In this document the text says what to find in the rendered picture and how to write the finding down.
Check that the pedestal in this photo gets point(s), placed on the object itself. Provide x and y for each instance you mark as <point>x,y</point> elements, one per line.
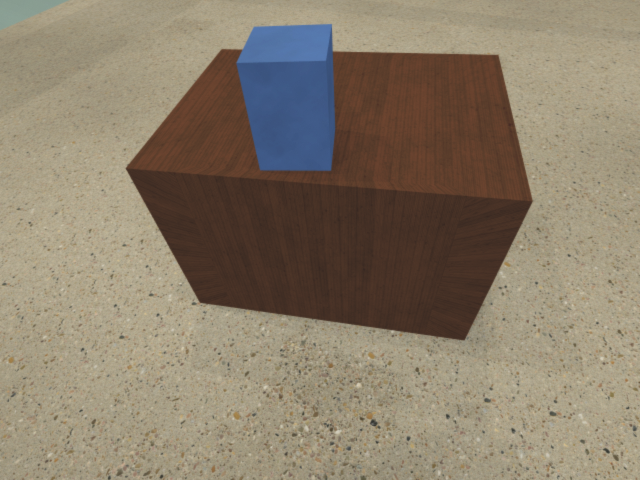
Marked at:
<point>407,232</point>

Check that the carton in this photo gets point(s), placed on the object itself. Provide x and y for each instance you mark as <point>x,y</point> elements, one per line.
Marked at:
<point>286,75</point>

